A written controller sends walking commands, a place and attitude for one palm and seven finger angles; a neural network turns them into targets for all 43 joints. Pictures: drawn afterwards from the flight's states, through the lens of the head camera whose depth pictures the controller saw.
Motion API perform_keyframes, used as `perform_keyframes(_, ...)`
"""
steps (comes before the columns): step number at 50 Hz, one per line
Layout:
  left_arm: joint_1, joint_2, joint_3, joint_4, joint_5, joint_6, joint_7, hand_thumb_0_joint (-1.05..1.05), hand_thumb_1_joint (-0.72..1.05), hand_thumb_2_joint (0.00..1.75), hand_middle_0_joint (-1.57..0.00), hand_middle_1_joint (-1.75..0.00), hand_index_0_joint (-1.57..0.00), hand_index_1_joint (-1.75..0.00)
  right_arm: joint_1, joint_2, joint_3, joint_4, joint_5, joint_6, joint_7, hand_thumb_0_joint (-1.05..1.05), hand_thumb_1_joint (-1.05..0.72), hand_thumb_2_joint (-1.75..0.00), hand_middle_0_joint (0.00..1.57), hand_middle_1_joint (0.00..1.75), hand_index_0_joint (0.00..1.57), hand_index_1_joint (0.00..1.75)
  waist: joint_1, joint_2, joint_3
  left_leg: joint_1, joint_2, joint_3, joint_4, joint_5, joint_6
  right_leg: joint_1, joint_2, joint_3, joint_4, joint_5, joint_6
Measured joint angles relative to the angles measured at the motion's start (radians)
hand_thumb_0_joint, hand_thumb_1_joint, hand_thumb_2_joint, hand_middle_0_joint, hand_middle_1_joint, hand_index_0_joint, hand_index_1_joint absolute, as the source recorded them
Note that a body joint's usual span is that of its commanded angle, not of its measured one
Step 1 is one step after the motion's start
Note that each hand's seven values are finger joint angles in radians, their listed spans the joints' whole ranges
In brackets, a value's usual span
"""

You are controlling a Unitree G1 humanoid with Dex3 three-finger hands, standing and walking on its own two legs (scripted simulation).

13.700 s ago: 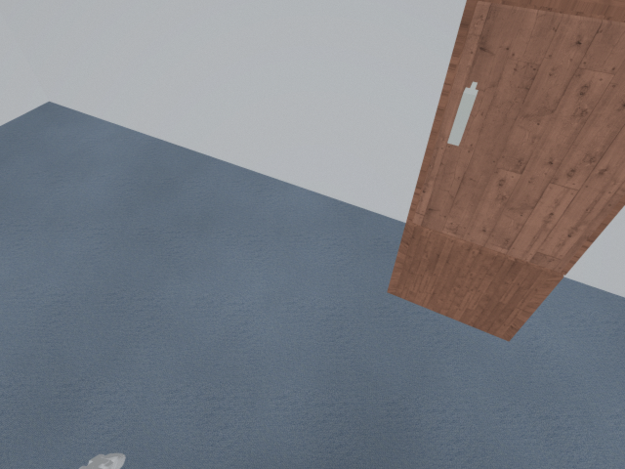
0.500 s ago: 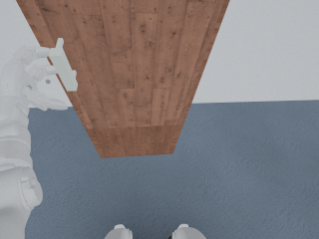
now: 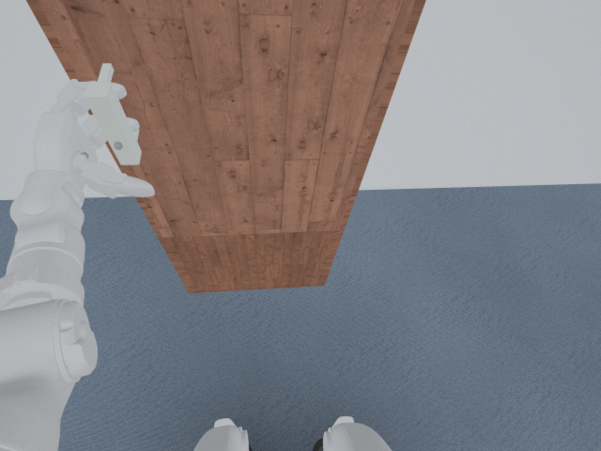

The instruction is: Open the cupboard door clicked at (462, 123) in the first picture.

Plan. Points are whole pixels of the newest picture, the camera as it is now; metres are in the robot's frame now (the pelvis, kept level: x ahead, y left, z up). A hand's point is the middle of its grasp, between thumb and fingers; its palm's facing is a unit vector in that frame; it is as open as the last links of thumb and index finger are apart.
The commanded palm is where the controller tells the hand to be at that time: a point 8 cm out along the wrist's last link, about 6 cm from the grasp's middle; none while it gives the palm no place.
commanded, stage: slide the fingers in behind the handle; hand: left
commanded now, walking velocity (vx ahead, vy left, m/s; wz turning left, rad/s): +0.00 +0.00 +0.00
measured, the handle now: (119, 115) +0.54 +0.22 +0.09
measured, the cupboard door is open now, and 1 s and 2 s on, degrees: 0 0 21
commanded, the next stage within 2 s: close the thumb around the handle in 0.44 s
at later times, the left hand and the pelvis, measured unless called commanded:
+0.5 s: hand (125, 139) +0.50 +0.20 +0.09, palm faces +0.01 -1.00 -0.02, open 13.8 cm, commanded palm +0.48 +0.25 +0.09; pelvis +0.01 +0.00 +0.00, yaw -1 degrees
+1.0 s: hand (121, 142) +0.49 +0.21 +0.10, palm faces +0.01 -1.00 -0.03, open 8.3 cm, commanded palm +0.46 +0.25 +0.09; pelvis +0.01 +0.00 +0.00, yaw -1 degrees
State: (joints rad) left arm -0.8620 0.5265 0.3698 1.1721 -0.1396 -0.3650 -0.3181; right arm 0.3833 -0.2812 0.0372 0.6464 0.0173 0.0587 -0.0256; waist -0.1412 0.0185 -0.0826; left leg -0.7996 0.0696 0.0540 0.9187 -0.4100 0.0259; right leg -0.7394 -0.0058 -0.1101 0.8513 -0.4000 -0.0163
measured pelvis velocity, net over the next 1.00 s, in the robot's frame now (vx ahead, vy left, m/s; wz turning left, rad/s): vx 0.01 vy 0.00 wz -0.01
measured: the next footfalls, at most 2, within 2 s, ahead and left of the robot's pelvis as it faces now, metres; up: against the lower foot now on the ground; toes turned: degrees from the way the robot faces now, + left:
none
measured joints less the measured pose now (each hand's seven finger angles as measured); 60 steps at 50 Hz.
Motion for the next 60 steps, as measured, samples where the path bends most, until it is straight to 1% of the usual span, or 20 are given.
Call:
perform_keyframes(4,-0.006,-0.004,0.021,-0.002,0.019,-0.003,0.019,-0.02,-0.5,0.3,-0.29,-1.2,-0.29,-1.2,0.005,-0.001,-0.001,-0.015,-0.004,-0.004,0.002,0.01,-0.9,-0.9,0.2,0.3,0.2,0.3,-0.014,0.001,0.001,-0.008,0.004,0.006,0.003,-0.002,-0.001,-0.012,0.003,0.006,0.004,-0.001,-0.001)
perform_keyframes(7,0.0,0.0,0.043,-0.005,0.028,-0.012,0.026,-0.02,-0.5,0.3,-0.3,-1.2,-0.31,-1.21,0.011,0.001,-0.001,-0.023,-0.004,0.0,0.004,0.01,-0.9,-0.9,0.2,0.3,0.2,0.3,-0.019,0.002,0.001,-0.008,0.007,0.013,0.002,-0.005,-0.001,-0.017,0.006,0.014,0.006,-0.001,-0.001)
perform_keyframes(12,0.013,0.012,0.049,-0.013,0.03,-0.008,0.02,-0.02,-0.5,0.3,-0.32,-1.21,-0.33,-1.22,0.023,0.004,0.001,-0.027,-0.001,0.011,0.004,0.01,-0.9,-0.9,0.2,0.3,0.2,0.3,-0.018,0.004,0.001,-0.002,0.009,0.017,-0.005,-0.005,-0.002,-0.014,0.009,0.018,0.001,-0.001,-0.001)
perform_keyframes(16,0.014,0.018,0.042,-0.011,0.019,0.001,0.011,-0.02,-0.5,0.3,-0.32,-1.21,-0.34,-1.22,0.025,0.006,0.002,-0.024,0.001,0.016,0.002,0.01,-0.9,-0.9,0.2,0.3,0.2,0.3,-0.015,0.006,0.002,0.004,0.009,0.015,-0.012,-0.004,-0.004,-0.008,0.01,0.017,-0.007,0.0,-0.002)
perform_keyframes(20,0.009,0.016,0.035,-0.007,0.015,0.0,0.008,-0.02,-0.5,0.3,-0.32,-1.21,-0.34,-1.22,0.023,0.004,0.001,-0.022,0.001,0.015,0.0,0.01,-0.9,-0.9,0.2,0.3,0.2,0.3,-0.012,0.007,0.001,0.001,0.008,0.012,-0.012,-0.005,-0.004,-0.007,0.009,0.014,-0.007,-0.002,-0.002)
perform_keyframes(27,0.014,-0.002,0.025,-0.02,0.011,-0.004,0.021,-0.01,-0.5,0.3,-0.32,-1.21,-0.33,-1.22,0.011,0.001,-0.007,-0.021,-0.001,0.013,0.004,0.01,-0.9,-0.9,0.2,0.3,0.2,0.3,-0.004,0.005,-0.002,0.001,0.006,0.011,-0.01,-0.007,-0.004,-0.008,0.007,0.013,-0.005,-0.005,-0.002)
perform_keyframes(32,0.01,-0.004,0.027,-0.018,0.019,-0.005,0.023,-0.02,-0.47,0.31,-0.32,-1.21,-0.33,-1.22,0.001,0.001,-0.005,-0.026,-0.001,0.013,0.003,0.01,-0.9,-0.9,0.2,0.3,0.2,0.3,-0.006,0.001,-0.003,0.0,0.005,0.008,-0.007,-0.008,-0.004,-0.007,0.007,0.011,-0.002,-0.007,-0.002)
perform_keyframes(36,0.011,-0.007,0.014,-0.023,0.019,-0.004,0.03,-0.01,-0.36,0.36,-0.32,-1.22,-0.33,-1.23,-0.002,0.001,-0.007,-0.028,-0.001,0.012,0.004,0.01,-0.9,-0.9,0.2,0.3,0.2,0.3,-0.004,0.004,-0.004,0.0,0.004,0.007,-0.006,-0.009,-0.004,-0.006,0.007,0.011,-0.002,-0.007,-0.002)
perform_keyframes(40,0.019,-0.011,0.025,-0.027,0.016,-0.003,0.029,-0.01,-0.2,0.43,-0.33,-1.24,-0.34,-1.24,-0.003,0.003,-0.005,-0.029,-0.001,0.015,0.006,0.01,-0.9,-0.9,0.2,0.3,0.2,0.3,-0.004,0.004,-0.006,0.006,0.005,0.01,-0.009,-0.009,-0.004,-0.003,0.007,0.014,-0.004,-0.006,-0.001)
perform_keyframes(46,0.041,-0.012,0.033,-0.041,0.013,-0.007,0.025,-0.01,0.1,0.56,-0.35,-1.26,-0.35,-1.27,0.003,0.007,-0.004,-0.032,0.0,0.02,0.006,0.01,-0.9,-0.9,0.2,0.3,0.2,0.3,-0.002,0.004,-0.008,0.018,0.005,0.014,-0.014,-0.009,-0.003,0.008,0.008,0.018,-0.01,-0.005,0.0)
perform_keyframes(55,0.049,-0.016,0.022,-0.034,0.002,-0.011,0.01,0.0,0.58,0.76,-0.38,-1.32,-0.38,-1.32,0.004,0.006,-0.003,-0.023,0.003,0.023,0.003,0.01,-0.9,-0.9,0.2,0.3,0.2,0.3,0.003,0.006,-0.008,0.026,0.003,0.011,-0.016,-0.008,-0.001,0.018,0.007,0.016,-0.013,-0.004,0.001)
perform_keyframes(60,0.026,-0.02,0.015,-0.019,0.011,-0.014,0.003,-0.01,0.62,0.8,-0.35,-1.32,-0.36,-1.33,-0.002,0.003,-0.002,-0.022,0.002,0.017,-0.002,0.01,-0.9,-0.9,0.2,0.3,0.2,0.3,0.0,0.004,-0.005,0.015,0.0,0.007,-0.009,-0.005,-0.001,0.009,0.004,0.012,-0.005,-0.003,0.002)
